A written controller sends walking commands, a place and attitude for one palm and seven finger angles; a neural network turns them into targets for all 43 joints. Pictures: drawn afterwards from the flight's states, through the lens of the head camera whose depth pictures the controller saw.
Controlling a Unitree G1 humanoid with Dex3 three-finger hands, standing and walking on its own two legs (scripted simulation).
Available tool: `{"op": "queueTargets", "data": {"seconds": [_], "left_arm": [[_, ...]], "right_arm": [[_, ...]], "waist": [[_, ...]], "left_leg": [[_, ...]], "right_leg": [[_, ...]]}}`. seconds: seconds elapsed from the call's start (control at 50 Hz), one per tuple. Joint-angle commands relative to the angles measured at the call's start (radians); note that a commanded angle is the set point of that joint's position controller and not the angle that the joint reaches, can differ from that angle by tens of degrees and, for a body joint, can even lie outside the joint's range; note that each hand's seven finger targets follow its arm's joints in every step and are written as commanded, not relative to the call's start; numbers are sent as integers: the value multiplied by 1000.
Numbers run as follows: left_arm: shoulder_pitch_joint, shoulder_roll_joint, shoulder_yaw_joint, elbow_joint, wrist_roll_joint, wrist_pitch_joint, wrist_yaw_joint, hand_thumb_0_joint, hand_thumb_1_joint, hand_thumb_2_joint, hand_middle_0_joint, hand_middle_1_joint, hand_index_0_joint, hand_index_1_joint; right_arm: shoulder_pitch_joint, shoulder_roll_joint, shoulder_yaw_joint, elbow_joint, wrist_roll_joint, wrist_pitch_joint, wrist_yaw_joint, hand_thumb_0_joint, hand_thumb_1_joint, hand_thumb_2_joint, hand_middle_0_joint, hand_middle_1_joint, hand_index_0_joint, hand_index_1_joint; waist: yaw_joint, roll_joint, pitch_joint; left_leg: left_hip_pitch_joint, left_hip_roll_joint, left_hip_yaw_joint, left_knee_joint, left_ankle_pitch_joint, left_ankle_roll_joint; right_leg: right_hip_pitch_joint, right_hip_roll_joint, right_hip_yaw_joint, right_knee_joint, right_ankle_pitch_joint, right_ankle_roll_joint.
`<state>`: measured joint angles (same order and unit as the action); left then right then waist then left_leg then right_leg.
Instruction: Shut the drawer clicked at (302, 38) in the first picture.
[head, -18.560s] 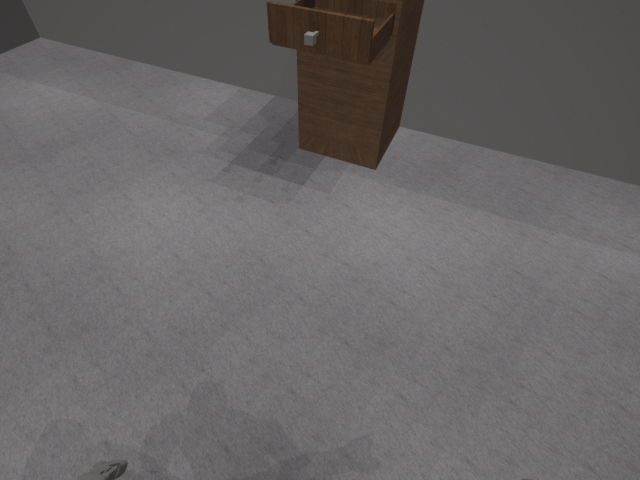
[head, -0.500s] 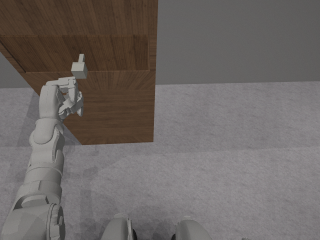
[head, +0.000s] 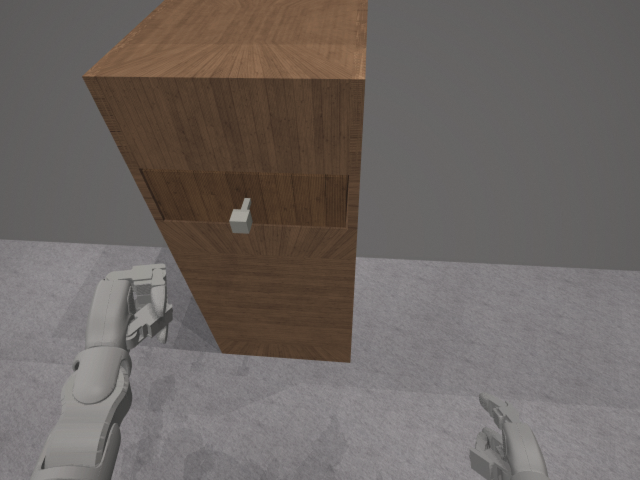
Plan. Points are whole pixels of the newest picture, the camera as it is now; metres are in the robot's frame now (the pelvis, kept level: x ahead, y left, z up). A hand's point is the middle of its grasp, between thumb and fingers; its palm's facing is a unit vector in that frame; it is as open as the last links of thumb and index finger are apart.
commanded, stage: draw the hand back to the body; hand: left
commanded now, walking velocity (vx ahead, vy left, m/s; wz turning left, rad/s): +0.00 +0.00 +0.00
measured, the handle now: (243, 214) +0.58 +0.19 -0.04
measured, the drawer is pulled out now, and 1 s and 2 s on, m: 0.00 0.00 0.00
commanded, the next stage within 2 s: step back with the hand held close in 0.66 s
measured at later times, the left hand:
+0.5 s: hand (59, 361) +0.19 +0.23 +0.17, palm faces +0.38 -0.83 -0.40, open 3.3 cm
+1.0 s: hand (42, 368) +0.18 +0.25 +0.17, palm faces +0.30 -0.83 -0.47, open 3.3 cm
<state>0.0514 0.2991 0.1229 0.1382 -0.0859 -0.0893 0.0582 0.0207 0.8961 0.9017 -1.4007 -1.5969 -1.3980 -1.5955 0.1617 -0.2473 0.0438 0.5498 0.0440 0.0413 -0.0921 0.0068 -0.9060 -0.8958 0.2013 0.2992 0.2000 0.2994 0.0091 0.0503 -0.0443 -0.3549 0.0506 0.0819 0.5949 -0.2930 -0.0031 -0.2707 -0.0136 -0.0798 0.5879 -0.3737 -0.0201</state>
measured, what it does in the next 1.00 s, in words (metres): stands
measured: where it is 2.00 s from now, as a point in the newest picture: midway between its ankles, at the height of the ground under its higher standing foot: outside the picture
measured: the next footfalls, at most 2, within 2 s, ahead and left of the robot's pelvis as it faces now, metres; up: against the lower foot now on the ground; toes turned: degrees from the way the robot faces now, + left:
none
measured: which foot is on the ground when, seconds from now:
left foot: down 0.00-1.00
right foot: down 0.00-1.00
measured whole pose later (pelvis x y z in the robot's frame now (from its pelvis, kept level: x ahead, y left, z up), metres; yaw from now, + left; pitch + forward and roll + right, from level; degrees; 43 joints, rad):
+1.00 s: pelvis -0.01 +0.02 +0.02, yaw -1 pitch -1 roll -1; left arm 0.59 0.36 0.33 -0.50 -0.06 -0.17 0.09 0.02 0.89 0.90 -1.40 -1.60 -1.40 -1.59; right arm 0.16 -0.24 0.01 0.55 -0.01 0.00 -0.08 0.01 -0.90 -0.90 0.20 0.30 0.20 0.30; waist 0.01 0.06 0.03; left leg -0.22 0.04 0.10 0.42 -0.19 0.02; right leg -0.12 -0.01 -0.07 0.37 -0.24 0.00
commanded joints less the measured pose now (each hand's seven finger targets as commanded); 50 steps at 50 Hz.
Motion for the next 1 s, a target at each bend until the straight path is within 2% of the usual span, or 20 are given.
{"op": "queueTargets", "data": {"seconds": [0.0,0.02,0.06,0.12,0.14,0.16,0.28,0.34,0.46,0.52,0.58,0.66,0.7,0.76,0.78,0.8,0.82,0.86,0.92,0.98], "left_arm": [[-146,162,82,-348,16,-27,55,0,900,900,-1400,-1600,-1400,-1600],[-106,162,83,-353,15,-19,52,0,900,900,-1400,-1600,-1400,-1600],[-62,160,95,-404,14,-11,53,0,900,900,-1400,-1600,-1400,-1600],[28,179,129,-472,14,-5,52,0,900,900,-1400,-1600,-1400,-1600],[57,173,134,-510,13,-6,52,0,900,900,-1400,-1600,-1400,-1600],[89,187,159,-530,11,-8,54,0,900,900,-1400,-1600,-1400,-1600],[230,188,197,-686,9,-21,52,0,900,900,-1400,-1600,-1400,-1600],[305,194,221,-732,5,-31,52,0,900,900,-1400,-1600,-1400,-1600],[431,213,279,-836,3,-62,55,0,900,900,-1400,-1600,-1400,-1600],[418,167,241,-767,10,-58,51,0,900,900,-1400,-1600,-1400,-1600],[385,184,254,-759,11,-65,56,0,900,900,-1400,-1600,-1400,-1600],[380,192,260,-798,13,-76,59,0,900,900,-1400,-1600,-1400,-1600],[382,203,267,-814,15,-76,61,0,900,900,-1400,-1600,-1400,-1600],[394,194,265,-799,12,-70,60,0,900,900,-1400,-1600,-1400,-1600],[281,316,387,-898,22,-111,63,0,900,900,-1400,-1600,-1400,-1600],[397,247,341,-794,23,-111,57,0,900,900,-1400,-1600,-1400,-1600],[420,242,336,-807,27,-120,53,0,900,900,-1400,-1600,-1400,-1600],[502,199,304,-793,25,-127,48,0,900,900,-1400,-1600,-1400,-1600],[544,214,315,-831,21,-137,50,0,900,900,-1400,-1600,-1400,-1600],[581,241,345,-868,15,-139,57,0,900,900,-1400,-1600,-1400,-1600]], "right_arm": [[-92,-102,-37,-126,-11,-63,-9,0,-900,-900,200,300,200,300],[-96,-107,-36,-122,-16,-65,-8,0,-900,-900,200,300,200,300],[-107,-104,-36,-122,-18,-70,-3,0,-900,-900,200,300,200,300],[-125,-102,-37,-117,-26,-80,1,0,-900,-900,200,300,200,300],[-124,-96,-36,-120,-28,-81,3,0,-900,-900,200,300,200,300],[-127,-93,-37,-119,-31,-84,4,0,-900,-900,200,300,200,300],[-133,-85,-43,-123,-38,-108,13,0,-900,-900,200,300,200,300],[-130,-84,-48,-121,-41,-124,15,0,-900,-900,200,300,200,300],[-128,-82,-57,-121,-39,-156,13,0,-900,-900,200,300,200,300],[-120,-87,-62,-102,-38,-164,9,0,-900,-900,200,300,200,300],[-113,-91,-63,-99,-42,-169,0,0,-900,-900,200,300,200,300],[-121,-86,-60,-96,-45,-186,-6,0,-900,-900,200,300,200,300],[-120,-85,-59,-97,-47,-193,-5,0,-900,-900,200,300,200,300],[-123,-81,-56,-92,-48,-197,-6,0,-900,-900,200,300,200,300],[-118,-106,-59,-131,-47,-162,4,0,-900,-900,200,300,200,300],[-116,-89,-60,-108,-52,-142,5,0,-900,-900,200,300,200,300],[-119,-91,-64,-124,-54,-128,7,0,-900,-900,200,300,200,300],[-105,-96,-73,-131,-54,-106,11,0,-900,-900,200,300,200,300],[-107,-99,-83,-150,-52,-83,9,0,-900,-900,200,300,200,300],[-98,-97,-90,-169,-47,-67,8,0,-900,-900,200,300,200,300]], "waist": [[8,2,-173],[11,-44,-148],[16,-54,-121],[29,-32,-79],[29,-15,-95],[35,-35,-87],[41,-3,-46],[44,-30,-16],[56,-15,2],[41,-42,79],[47,-60,60],[57,-3,12],[61,-4,5],[60,-16,40],[12,-31,118],[9,-56,117],[12,-53,118],[4,-13,54],[3,8,-30],[8,-20,-102]], "left_leg": [[297,-38,-40,-126,307,46],[298,-37,-42,-142,307,47],[314,-36,-38,-167,307,46],[336,-39,-30,-189,307,46],[348,-39,-29,-193,321,47],[350,-40,-29,-195,333,47],[370,-38,-29,-206,342,44],[361,-37,-32,-208,318,45],[353,-34,-30,-198,296,45],[343,-32,-30,-210,240,44],[346,-31,-37,-221,209,49],[362,-35,-38,-219,223,48],[362,-37,-39,-218,242,46],[350,-34,-44,-228,228,42],[261,-17,-51,-191,168,56],[248,-17,-54,-176,160,54],[245,-23,-53,-179,168,52],[248,-8,-50,-189,220,51],[262,0,-49,-196,325,52],[264,13,-61,-186,456,54]], "right_leg": [[79,11,49,-163,423,5],[87,16,46,-184,417,6],[107,13,46,-207,417,10],[124,15,51,-249,412,9],[150,8,52,-244,428,9],[157,9,51,-251,447,10],[162,11,49,-277,435,12],[154,11,49,-292,407,14],[143,11,55,-303,388,15],[86,16,50,-328,308,17],[97,12,49,-323,261,18],[127,8,58,-319,277,13],[138,9,56,-314,302,12],[131,14,54,-324,285,11],[28,-37,124,-370,300,19],[17,-57,112,-369,280,19],[5,-53,108,-370,289,20],[34,-53,85,-322,310,24],[74,-41,69,-271,398,32],[115,-30,57,-217,475,39]]}}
